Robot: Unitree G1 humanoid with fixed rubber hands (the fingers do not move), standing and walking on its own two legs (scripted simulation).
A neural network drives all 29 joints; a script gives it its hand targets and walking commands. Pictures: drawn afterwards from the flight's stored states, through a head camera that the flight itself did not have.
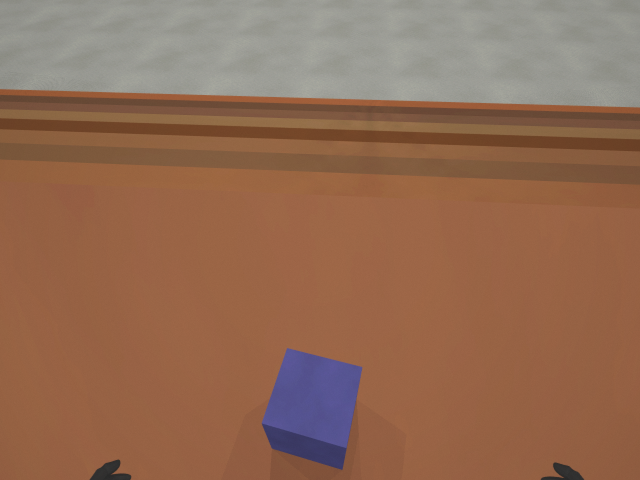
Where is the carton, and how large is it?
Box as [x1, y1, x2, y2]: [262, 348, 361, 469]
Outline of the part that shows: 287,348 262,421 262,425 271,447 342,469 361,367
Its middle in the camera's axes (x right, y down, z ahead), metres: -0.01 +0.48 +1.08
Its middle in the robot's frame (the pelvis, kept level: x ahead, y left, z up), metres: +0.40 +0.04 -0.66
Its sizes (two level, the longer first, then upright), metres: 0.210 0.200 0.250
